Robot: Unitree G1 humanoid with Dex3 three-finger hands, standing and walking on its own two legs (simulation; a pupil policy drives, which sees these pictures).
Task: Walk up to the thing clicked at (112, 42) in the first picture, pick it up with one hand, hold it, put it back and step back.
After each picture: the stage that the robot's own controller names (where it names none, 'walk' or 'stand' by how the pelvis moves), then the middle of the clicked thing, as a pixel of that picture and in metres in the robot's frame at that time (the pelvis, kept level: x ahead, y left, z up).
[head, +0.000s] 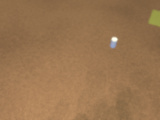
stand; (113, 42) +1.48 -0.43 -0.72
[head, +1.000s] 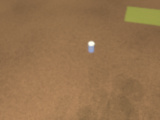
walk; (91, 47) +1.40 -0.03 -0.69
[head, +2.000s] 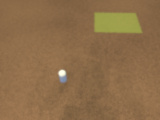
walk; (62, 76) +0.91 +0.22 -0.71
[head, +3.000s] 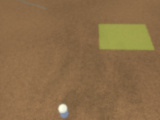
walk; (63, 111) +0.55 +0.19 -0.71
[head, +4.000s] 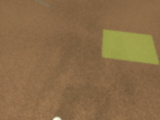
stand; out of the picture +0.43 +0.16 -0.70
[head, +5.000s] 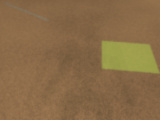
stand; out of the picture +0.39 +0.15 -0.72
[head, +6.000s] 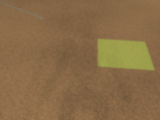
stand; out of the picture +0.39 +0.17 -0.73
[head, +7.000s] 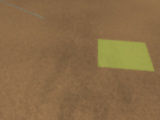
stand; out of the picture +0.39 +0.17 -0.73
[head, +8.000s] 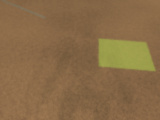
stand; out of the picture +0.39 +0.16 -0.73
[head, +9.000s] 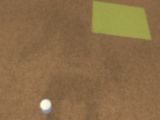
go down; (46, 106) +0.42 +0.17 -0.62
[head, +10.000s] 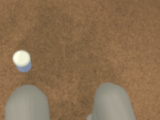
go down; (23, 62) +0.46 +0.22 -0.30
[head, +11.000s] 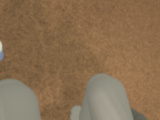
close in; out of the picture +0.45 +0.25 -0.25
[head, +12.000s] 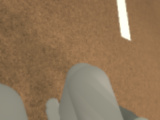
close; out of the picture +0.44 +0.27 -0.22
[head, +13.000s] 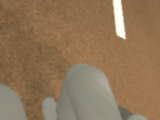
lift; out of the picture +0.43 +0.28 -0.23
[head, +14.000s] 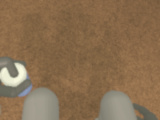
lift; (17, 80) +0.33 +0.22 -0.07
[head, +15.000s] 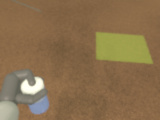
hold; (36, 96) +0.32 +0.16 +0.02
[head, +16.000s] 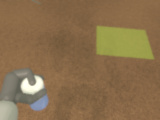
hold; (35, 93) +0.33 +0.16 -0.01
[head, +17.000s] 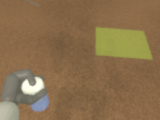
hold; (36, 94) +0.33 +0.16 -0.01
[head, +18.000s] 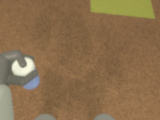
crouch; (27, 74) +0.39 +0.18 -0.07
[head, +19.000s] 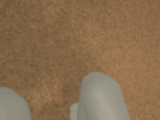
lower; out of the picture +0.47 +0.27 -0.16
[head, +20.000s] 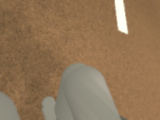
lower; out of the picture +0.43 +0.30 -0.23
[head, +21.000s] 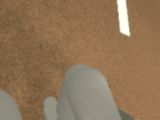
lower; out of the picture +0.43 +0.29 -0.23
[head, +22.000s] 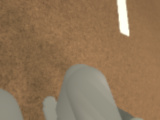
lower; out of the picture +0.43 +0.29 -0.23
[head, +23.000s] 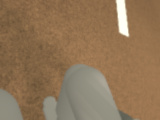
lower; out of the picture +0.43 +0.29 -0.23
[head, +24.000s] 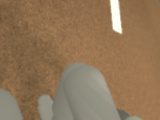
withdraw; out of the picture +0.42 +0.27 -0.23
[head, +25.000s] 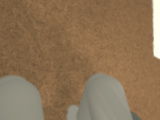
stand; out of the picture +0.42 +0.26 -0.25
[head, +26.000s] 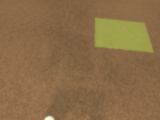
stand; out of the picture +0.39 +0.16 -0.62
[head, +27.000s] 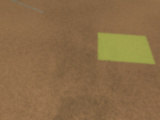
stand; out of the picture +0.41 +0.17 -0.67
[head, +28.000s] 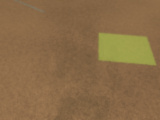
stand; out of the picture +0.39 +0.17 -0.67
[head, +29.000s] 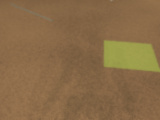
stand; out of the picture +0.42 +0.15 -0.72
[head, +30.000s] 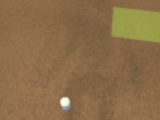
walk; (65, 103) +0.47 +0.14 -0.69
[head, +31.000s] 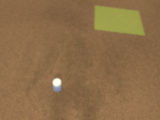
walk; (57, 85) +0.68 +0.14 -0.71
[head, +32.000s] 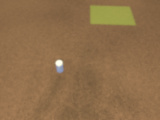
stand; (59, 66) +0.99 +0.25 -0.70
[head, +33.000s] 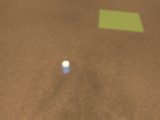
stand; (66, 67) +1.02 +0.15 -0.71
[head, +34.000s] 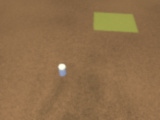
stand; (62, 70) +1.02 +0.19 -0.73
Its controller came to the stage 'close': yes
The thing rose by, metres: 0.70
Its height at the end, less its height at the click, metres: +0.00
